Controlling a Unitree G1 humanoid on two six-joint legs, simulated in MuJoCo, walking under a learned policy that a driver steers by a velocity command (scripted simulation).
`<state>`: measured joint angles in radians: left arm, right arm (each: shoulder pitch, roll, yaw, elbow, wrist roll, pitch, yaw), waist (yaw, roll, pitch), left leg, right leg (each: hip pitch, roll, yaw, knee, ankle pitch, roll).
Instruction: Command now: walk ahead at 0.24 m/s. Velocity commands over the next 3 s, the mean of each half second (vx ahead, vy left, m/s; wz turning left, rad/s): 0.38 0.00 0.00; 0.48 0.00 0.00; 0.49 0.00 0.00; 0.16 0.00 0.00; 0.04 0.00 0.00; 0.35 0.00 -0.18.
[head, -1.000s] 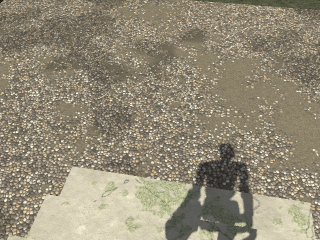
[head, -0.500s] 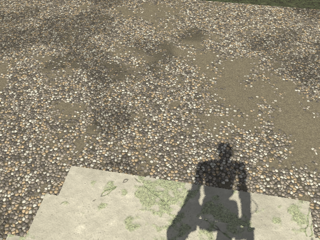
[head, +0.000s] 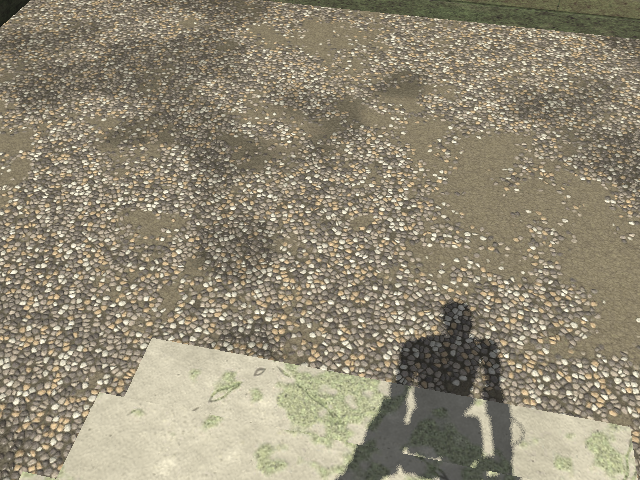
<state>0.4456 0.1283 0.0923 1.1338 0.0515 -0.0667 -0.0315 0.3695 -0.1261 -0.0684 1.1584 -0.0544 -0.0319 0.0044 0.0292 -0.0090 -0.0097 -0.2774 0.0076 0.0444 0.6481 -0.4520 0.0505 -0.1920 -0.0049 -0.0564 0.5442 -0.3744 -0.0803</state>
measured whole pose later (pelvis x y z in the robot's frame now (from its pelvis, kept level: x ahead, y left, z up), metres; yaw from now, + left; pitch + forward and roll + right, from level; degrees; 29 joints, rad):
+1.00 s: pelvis +0.46 +0.02 -0.25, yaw +0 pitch +1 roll -5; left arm 0.62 0.10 -0.07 1.12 0.09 -0.11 -0.01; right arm 0.12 -0.20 0.05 0.89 -0.11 -0.05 0.07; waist 0.12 0.07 -0.02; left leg -0.54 0.12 -0.03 0.47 0.38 0.06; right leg -0.17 0.06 -0.08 0.98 -0.82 -0.01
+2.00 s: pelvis +0.92 +0.04 -0.53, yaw +1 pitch +0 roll -2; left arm 0.26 0.22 0.02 0.96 -0.01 -0.08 -0.09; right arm 0.25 -0.20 -0.04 0.98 -0.02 -0.09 0.07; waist -0.01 0.01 0.02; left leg -0.42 0.07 0.01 0.79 -0.41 -0.01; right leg -0.30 0.02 -0.11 0.73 -0.42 -0.02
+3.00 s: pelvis +1.13 +0.06 -0.58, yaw -6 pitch +0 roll +3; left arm 0.10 0.18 0.05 0.85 -0.04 -0.05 -0.04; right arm 0.50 -0.09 0.01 1.13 0.04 -0.12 -0.05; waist -0.06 -0.03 0.01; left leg -0.13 -0.03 0.16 0.91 -0.79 0.02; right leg -0.64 -0.01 0.07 0.64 0.44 -0.05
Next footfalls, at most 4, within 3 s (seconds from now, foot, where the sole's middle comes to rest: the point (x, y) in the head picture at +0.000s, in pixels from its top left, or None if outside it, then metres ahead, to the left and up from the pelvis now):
0.56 right None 0.33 -0.11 -0.94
1.06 left None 0.65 0.15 -1.11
1.62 right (359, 409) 0.94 -0.06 -1.27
1.92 left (287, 391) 0.99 0.16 -1.27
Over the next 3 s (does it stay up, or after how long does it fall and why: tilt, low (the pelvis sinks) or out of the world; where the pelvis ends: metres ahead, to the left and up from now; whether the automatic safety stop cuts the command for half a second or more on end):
stays up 1.13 0.06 -0.58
